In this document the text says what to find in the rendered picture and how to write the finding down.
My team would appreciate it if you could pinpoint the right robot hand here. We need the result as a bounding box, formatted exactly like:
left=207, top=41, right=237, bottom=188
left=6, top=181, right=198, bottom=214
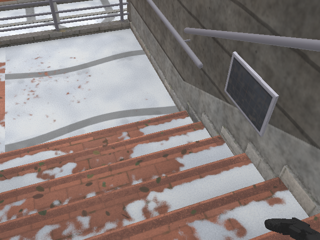
left=264, top=217, right=320, bottom=240

